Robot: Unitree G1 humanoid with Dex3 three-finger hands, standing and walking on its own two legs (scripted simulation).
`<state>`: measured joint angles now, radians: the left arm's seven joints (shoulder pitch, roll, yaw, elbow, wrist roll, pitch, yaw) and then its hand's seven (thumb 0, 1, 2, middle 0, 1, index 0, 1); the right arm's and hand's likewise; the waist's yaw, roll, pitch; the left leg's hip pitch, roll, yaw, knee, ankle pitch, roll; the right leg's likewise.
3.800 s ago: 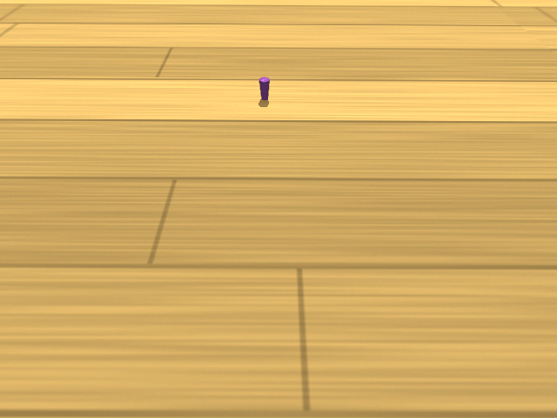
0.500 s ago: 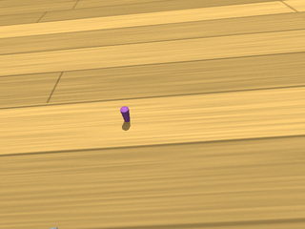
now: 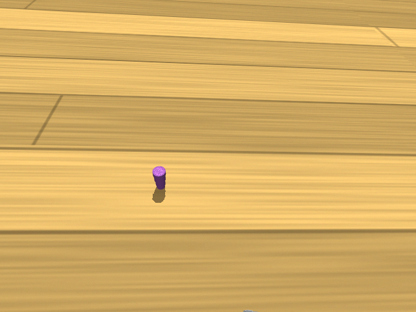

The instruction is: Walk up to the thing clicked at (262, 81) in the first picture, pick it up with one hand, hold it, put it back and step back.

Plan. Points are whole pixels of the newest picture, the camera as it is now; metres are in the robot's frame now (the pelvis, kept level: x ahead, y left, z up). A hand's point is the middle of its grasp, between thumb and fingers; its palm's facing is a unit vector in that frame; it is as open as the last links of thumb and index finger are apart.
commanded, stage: walk up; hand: left
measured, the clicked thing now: (160, 179) +0.93 +0.22 -0.70
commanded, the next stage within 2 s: none
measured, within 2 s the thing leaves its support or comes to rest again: neither
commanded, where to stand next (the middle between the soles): +0.57 +0.01 m, yaw -2 degrees
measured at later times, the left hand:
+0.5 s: hand (85, 274) +0.24 +0.26 -0.12, palm faces +0.00 -0.91 -0.41, open 7.4 cm
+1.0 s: hand (102, 196) +0.45 +0.28 -0.14, palm faces -0.11 -0.92 -0.37, open 7.4 cm
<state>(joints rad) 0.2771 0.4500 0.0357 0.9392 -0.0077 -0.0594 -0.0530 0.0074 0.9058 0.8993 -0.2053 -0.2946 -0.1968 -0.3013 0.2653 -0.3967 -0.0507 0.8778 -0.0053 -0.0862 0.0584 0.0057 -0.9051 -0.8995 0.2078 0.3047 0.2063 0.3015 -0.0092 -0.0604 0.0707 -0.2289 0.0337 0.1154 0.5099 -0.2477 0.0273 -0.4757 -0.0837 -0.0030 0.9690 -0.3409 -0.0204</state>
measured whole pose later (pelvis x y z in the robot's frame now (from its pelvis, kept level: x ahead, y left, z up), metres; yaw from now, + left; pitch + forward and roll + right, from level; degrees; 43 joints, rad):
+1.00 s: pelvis +0.37 +0.02 -0.01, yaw -2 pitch -2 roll +1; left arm 0.26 0.41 0.04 0.91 0.01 -0.06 -0.07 0.01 0.90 0.90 -0.21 -0.29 -0.20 -0.30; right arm 0.35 -0.43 -0.05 0.86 -0.01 -0.06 0.06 0.01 -0.90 -0.90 0.21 0.31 0.21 0.30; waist -0.04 -0.01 0.07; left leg -0.16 0.04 0.12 0.55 -0.35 0.01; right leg -0.44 -0.09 -0.04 0.65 -0.22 -0.02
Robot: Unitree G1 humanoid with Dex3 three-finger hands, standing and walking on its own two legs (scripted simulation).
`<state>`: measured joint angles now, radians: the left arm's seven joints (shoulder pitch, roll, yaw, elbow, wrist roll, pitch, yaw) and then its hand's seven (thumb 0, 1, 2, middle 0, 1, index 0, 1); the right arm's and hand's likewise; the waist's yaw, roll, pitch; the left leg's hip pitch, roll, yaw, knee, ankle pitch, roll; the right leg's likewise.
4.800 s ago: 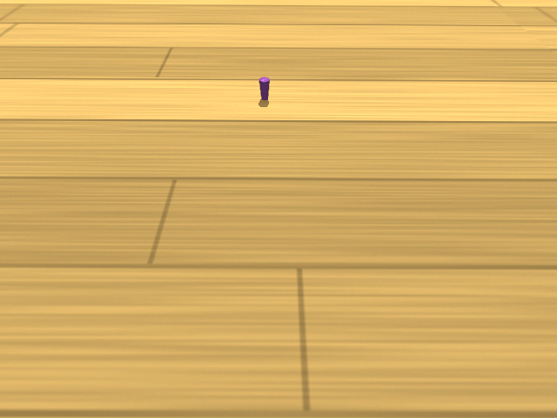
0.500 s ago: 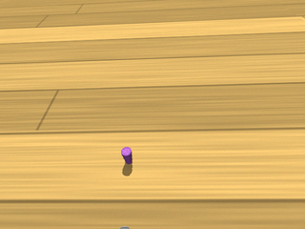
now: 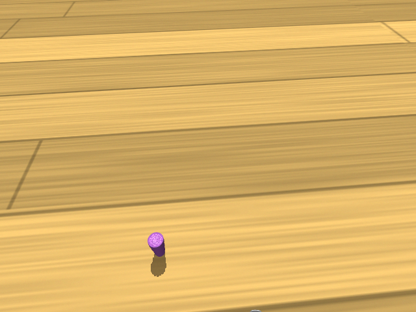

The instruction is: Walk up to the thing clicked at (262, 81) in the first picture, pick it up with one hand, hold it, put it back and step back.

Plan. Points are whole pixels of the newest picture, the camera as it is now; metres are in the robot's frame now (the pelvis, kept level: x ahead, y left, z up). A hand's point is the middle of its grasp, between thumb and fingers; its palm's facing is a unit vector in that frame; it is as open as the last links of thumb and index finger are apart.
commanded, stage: walk up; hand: left
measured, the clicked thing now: (157, 246) +0.55 +0.22 -0.69
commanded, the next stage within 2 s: none
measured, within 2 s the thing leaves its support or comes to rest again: neither
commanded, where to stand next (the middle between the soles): +0.20 +0.00 m, yaw +0 degrees
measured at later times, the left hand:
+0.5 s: hand out of the picture +0.17 +0.30 -0.17, palm faces -0.01 -0.93 -0.37, open 7.4 cm
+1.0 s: hand (81, 292) +0.23 +0.28 -0.14, palm faces -0.02 -0.93 -0.35, open 7.4 cm
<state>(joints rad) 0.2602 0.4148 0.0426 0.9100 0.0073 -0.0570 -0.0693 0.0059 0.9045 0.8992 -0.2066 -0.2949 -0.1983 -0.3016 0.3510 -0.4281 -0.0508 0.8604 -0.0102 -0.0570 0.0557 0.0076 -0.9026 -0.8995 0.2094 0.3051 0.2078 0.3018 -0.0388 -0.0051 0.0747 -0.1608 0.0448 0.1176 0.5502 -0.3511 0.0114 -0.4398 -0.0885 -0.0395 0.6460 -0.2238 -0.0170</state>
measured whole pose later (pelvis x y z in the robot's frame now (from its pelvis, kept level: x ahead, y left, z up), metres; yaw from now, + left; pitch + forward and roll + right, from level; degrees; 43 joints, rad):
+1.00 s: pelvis +0.15 +0.02 +0.01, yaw +0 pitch -2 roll +0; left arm 0.09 0.36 -0.01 1.15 -0.01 -0.01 -0.01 0.00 0.90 0.90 -0.21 -0.29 -0.20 -0.30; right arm 0.00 -0.37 0.00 1.14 0.01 -0.01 0.01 0.01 -0.91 -0.90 0.21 0.30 0.21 0.30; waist 0.01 0.02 0.07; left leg -0.24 0.06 0.06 0.42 -0.14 -0.02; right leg -0.11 -0.04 -0.02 0.41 -0.26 0.03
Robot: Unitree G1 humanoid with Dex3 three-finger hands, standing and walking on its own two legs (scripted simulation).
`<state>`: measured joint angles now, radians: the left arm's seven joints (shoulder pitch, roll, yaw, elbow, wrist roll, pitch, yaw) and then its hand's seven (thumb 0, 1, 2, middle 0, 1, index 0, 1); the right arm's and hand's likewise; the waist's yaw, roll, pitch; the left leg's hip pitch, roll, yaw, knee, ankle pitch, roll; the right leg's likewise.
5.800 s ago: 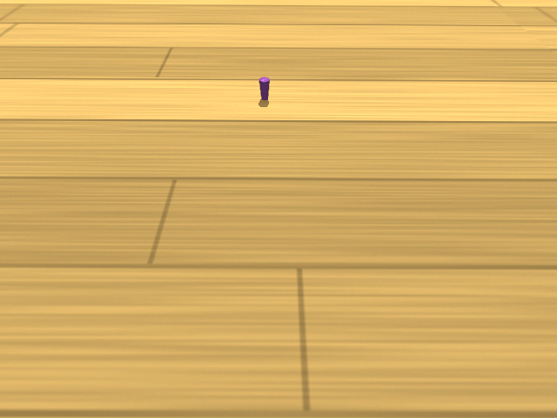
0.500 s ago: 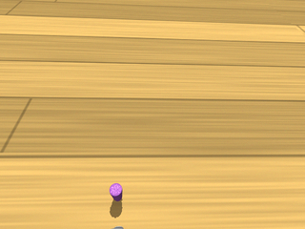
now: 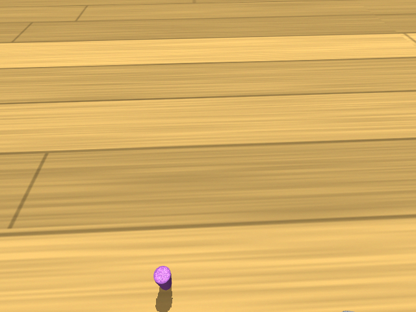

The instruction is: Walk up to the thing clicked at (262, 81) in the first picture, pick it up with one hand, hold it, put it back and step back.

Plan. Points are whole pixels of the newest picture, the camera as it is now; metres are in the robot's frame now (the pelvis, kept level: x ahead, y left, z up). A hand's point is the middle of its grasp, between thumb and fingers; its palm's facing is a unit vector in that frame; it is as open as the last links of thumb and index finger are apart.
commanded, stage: walk up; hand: left
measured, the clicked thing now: (164, 279) +0.40 +0.20 -0.71
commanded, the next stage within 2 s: none
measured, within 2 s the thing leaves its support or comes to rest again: neither
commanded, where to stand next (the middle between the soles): +0.04 -0.02 m, yaw +0 degrees
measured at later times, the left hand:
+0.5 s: hand out of the picture +0.10 +0.25 -0.16, palm faces -0.03 -0.95 -0.32, open 7.4 cm
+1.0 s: hand out of the picture +0.07 +0.26 -0.16, palm faces +0.01 -0.93 -0.38, open 7.4 cm
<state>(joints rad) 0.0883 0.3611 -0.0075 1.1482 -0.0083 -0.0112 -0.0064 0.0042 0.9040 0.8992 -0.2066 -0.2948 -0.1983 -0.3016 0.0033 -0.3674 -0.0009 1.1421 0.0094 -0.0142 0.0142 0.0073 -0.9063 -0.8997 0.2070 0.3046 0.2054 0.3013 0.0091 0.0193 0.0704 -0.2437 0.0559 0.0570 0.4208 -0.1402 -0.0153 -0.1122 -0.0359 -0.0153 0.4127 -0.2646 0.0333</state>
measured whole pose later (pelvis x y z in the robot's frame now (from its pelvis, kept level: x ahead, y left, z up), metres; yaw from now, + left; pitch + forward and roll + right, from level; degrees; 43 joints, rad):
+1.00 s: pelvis -0.02 -0.02 -0.01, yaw +1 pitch +0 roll +0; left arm 0.06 0.40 0.05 1.02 -0.01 0.06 -0.01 0.00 0.91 0.90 -0.21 -0.29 -0.20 -0.30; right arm 0.00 -0.37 -0.05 1.04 -0.01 0.03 0.00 0.01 -0.90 -0.90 0.21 0.30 0.21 0.30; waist -0.01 -0.01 0.13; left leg -0.34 0.05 0.03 0.47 -0.12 -0.01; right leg -0.29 -0.02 -0.01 0.74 -0.47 -0.02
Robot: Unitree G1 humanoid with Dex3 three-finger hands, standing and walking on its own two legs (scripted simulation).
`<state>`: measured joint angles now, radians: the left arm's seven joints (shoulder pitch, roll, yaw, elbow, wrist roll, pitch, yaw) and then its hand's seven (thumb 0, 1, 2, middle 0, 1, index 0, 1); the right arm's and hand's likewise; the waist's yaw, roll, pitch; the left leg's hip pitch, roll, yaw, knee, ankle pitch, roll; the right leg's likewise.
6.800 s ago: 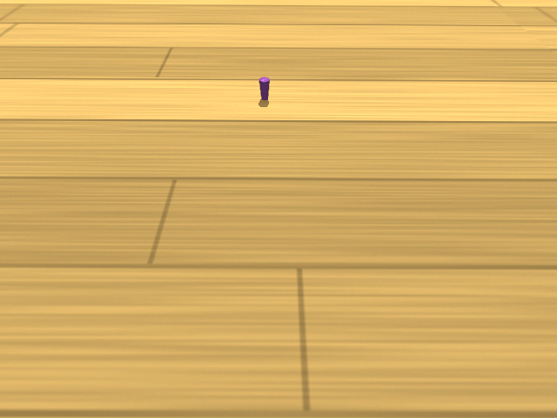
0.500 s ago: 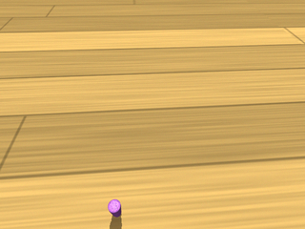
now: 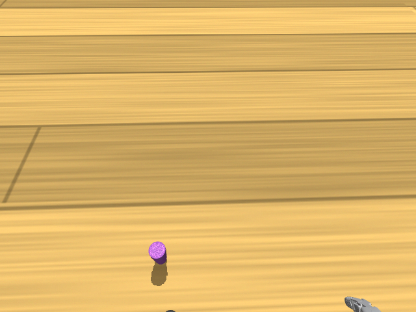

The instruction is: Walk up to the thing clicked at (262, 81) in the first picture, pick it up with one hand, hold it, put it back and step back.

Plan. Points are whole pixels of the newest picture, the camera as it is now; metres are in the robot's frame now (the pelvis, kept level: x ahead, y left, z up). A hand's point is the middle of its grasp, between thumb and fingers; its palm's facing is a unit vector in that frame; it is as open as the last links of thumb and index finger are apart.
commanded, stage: walk up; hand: left
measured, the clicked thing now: (159, 254) +0.43 +0.21 -0.70
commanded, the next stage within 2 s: stand in 1.80 s
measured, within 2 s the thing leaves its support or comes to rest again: neither
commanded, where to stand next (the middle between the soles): +0.07 -0.01 m, yaw -1 degrees
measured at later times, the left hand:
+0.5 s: hand out of the picture +0.00 +0.27 -0.15, palm faces +0.07 -0.92 -0.39, open 7.4 cm
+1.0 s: hand out of the picture +0.11 +0.28 -0.16, palm faces +0.02 -0.92 -0.40, open 7.4 cm
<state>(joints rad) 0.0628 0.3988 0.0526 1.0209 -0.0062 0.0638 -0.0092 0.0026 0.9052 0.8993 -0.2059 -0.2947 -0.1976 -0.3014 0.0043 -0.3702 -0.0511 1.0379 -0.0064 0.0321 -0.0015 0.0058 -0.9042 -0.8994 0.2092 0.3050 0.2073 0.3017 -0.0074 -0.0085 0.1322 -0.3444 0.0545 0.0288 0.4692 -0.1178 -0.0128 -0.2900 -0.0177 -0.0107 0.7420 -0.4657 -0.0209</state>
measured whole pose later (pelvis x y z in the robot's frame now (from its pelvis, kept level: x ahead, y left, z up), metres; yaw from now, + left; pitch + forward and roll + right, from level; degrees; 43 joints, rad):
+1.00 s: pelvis -0.01 +0.01 -0.02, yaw +3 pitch -2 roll +1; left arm 0.07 0.39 0.03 0.88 0.01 0.01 0.02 0.00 0.90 0.90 -0.21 -0.30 -0.20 -0.30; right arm 0.13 -0.38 -0.05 0.94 -0.02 0.03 0.00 0.01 -0.91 -0.90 0.21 0.30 0.20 0.30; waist 0.00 -0.02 0.16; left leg -0.27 -0.01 0.01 0.69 -0.38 -0.01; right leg -0.44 -0.06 0.06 0.74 -0.27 0.02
